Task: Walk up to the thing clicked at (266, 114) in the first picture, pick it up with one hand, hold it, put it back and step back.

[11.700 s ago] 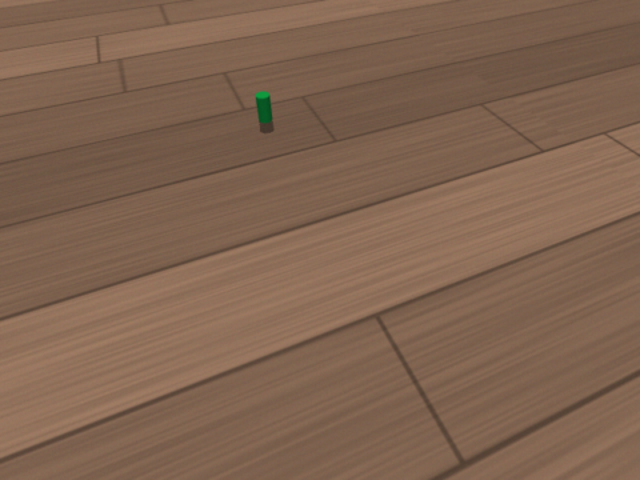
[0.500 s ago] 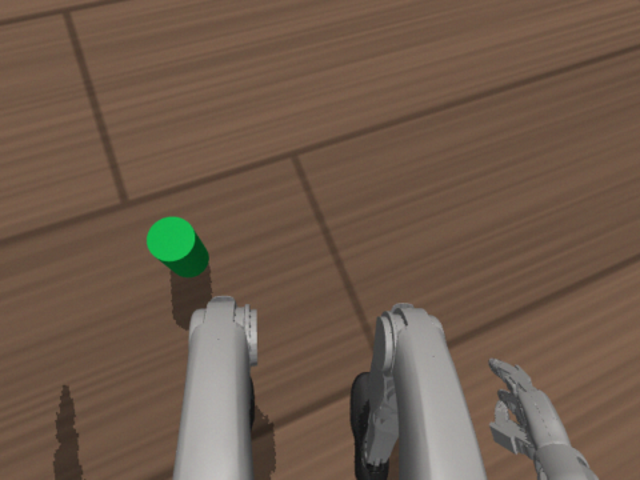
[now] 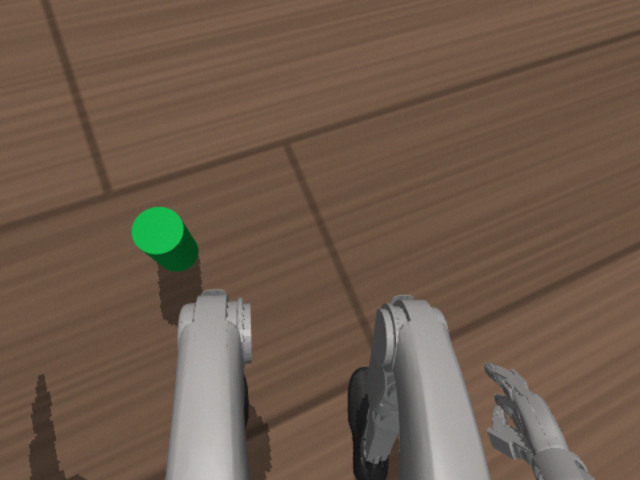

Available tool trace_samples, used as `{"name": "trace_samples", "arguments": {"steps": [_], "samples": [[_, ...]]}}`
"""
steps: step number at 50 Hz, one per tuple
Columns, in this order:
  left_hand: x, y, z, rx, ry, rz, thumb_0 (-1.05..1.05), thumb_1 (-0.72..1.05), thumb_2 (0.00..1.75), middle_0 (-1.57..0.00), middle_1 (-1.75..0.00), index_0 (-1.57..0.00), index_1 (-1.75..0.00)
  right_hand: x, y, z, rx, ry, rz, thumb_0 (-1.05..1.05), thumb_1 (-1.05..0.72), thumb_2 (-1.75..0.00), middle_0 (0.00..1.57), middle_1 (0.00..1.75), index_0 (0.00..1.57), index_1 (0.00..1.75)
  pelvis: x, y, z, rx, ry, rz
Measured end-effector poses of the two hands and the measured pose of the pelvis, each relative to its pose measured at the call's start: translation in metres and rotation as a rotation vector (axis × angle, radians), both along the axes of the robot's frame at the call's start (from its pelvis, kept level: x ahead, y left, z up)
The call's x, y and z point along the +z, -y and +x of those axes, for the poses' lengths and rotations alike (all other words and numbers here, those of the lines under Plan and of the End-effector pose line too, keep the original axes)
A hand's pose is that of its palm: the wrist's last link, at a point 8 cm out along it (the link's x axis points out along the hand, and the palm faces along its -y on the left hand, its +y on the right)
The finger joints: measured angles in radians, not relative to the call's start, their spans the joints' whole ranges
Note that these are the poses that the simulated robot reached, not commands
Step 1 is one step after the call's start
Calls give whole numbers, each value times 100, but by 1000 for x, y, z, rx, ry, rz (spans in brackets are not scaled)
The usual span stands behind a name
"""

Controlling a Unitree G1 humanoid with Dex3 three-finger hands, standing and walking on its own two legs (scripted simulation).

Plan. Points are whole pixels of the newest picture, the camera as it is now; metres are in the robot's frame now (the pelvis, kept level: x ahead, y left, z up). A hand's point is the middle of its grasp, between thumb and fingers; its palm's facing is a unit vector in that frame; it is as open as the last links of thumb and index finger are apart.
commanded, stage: go down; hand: left
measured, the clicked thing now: (168, 242) +0.43 +0.28 -0.32
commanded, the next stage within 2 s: approach in 0.10 s
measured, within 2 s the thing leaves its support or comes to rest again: neither
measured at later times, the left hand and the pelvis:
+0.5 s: hand out of the picture +0.34 +0.44 -0.06, palm faces +0.30 -0.95 -0.02, open 17.7 cm; pelvis -0.01 +0.00 -0.04, yaw -2 degrees
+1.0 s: hand (121, 265) +0.37 +0.33 -0.26, palm faces +0.16 -0.99 +0.03, open 17.6 cm; pelvis -0.01 +0.01 -0.11, yaw -7 degrees
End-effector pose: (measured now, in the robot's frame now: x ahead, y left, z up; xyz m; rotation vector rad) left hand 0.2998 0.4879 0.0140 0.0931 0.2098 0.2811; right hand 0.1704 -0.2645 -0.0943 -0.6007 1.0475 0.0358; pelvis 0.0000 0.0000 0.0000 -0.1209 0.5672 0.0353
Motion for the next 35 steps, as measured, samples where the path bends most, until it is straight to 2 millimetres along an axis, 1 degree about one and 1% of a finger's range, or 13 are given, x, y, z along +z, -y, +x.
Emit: {"name": "trace_samples", "arguments": {"steps": [13, 16, 19, 21, 24, 31, 35], "samples": [[-5, -7, -3, 5, 30, -3, -2, -57, 8, -5, -7, -3, -8, -5, 0, 2, 17, 7, -11, 0, -93, -91, 21, 30, 20, 30, -8, -1, -2, -2, 12, -4], [-10, -8, -4, 15, 48, -15, -2, -58, 7, -5, -7, -4, -9, -8, 0, 3, 29, 7, -11, 0, -93, -91, 21, 30, 20, 30, -12, -1, -3, -4, 16, -4], [-21, -7, -5, 27, 80, -28, -2, -59, 5, -6, -7, -5, -9, -13, 0, 3, 50, 4, -15, 0, -93, -91, 21, 30, 20, 30, -19, 0, -4, -8, 25, -5], [-34, -5, -4, 33, 100, -38, -1, -60, 5, -7, -7, -5, -9, -17, -1, 3, 68, 1, -21, 0, -92, -91, 21, 30, 20, 30, -25, 0, -5, -13, 33, -7], [-60, 1, -1, 34, 119, -62, -1, -60, 4, -7, -7, -5, -9, -24, -1, 3, 98, -6, -35, 0, -92, -91, 21, 30, 20, 30, -36, 0, -6, -19, 49, -13], [-141, 28, 15, 12, 105, -116, -2, -61, 2, -7, -7, -6, -9, -37, -3, 5, 172, -36, -95, 0, -91, -90, 21, 30, 20, 31, -64, -1, -7, -42, 107, -37], [-180, 43, 25, -25, 87, -116, -2, -61, 3, -8, -8, -6, -9, -43, -4, 4, 205, -68, -138, 0, -91, -90, 21, 30, 20, 31, -78, -3, -8, -53, 146, -53]]}}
